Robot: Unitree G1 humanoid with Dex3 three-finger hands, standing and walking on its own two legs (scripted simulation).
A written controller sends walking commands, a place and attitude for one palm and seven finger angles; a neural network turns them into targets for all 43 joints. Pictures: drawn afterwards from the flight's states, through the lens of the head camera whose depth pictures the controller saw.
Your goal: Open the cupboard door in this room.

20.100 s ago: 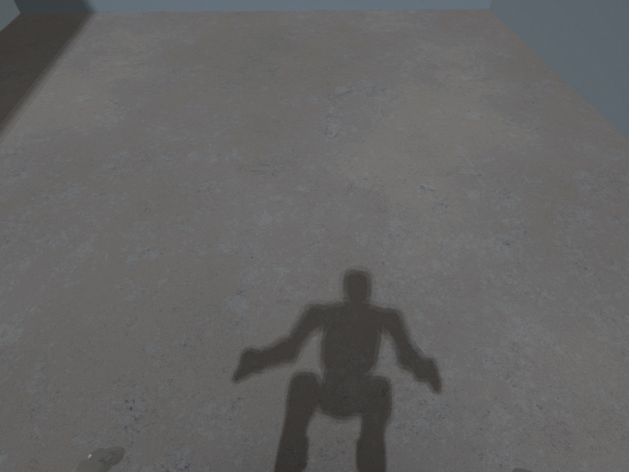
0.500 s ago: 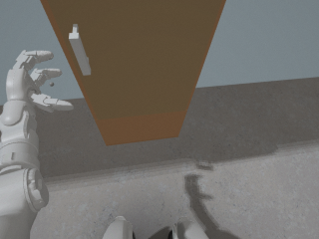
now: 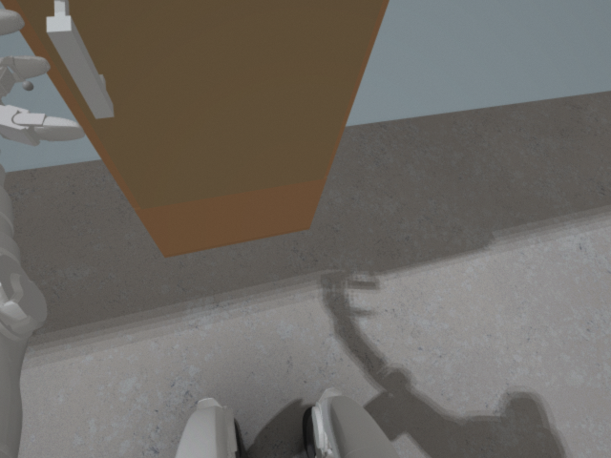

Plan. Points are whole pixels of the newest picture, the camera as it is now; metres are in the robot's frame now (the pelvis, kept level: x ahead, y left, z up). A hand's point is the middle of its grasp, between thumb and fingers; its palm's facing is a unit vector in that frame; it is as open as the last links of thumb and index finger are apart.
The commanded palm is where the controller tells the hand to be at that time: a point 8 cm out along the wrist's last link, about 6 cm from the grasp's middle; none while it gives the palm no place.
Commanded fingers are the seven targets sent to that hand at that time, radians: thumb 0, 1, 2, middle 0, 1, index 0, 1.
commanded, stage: move the hooked fingers beside the handle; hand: left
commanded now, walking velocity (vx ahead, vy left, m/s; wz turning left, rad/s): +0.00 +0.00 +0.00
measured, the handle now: (83, 60) +0.59 +0.21 +0.09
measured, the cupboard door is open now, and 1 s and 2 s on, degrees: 0 0 0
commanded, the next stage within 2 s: slide the fingers in behind the handle in 0.78 s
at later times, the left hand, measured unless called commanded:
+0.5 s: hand (25, 99) +0.52 +0.26 +0.09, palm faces +0.12 -0.99 +0.00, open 14.0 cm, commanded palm +0.51 +0.29 +0.08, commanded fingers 0.00 -0.50 0.30 -0.30 -1.20 -0.30 -1.20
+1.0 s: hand (22, 94) +0.54 +0.27 +0.08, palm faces +0.13 -0.99 +0.00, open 14.0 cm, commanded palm +0.52 +0.29 +0.08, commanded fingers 0.00 -0.50 0.30 -0.30 -1.20 -0.30 -1.20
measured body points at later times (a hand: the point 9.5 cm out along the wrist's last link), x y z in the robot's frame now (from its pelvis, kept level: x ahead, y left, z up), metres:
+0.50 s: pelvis +0.01 +0.01 +0.01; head +0.15 +0.05 +0.43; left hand +0.51 +0.31 +0.09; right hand +0.01 -0.26 -0.10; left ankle +0.02 +0.11 -0.67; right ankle +0.01 -0.13 -0.67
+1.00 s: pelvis +0.00 +0.01 +0.00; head +0.16 +0.04 +0.42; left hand +0.53 +0.32 +0.09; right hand -0.03 -0.26 -0.10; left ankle +0.02 +0.11 -0.67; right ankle +0.01 -0.13 -0.67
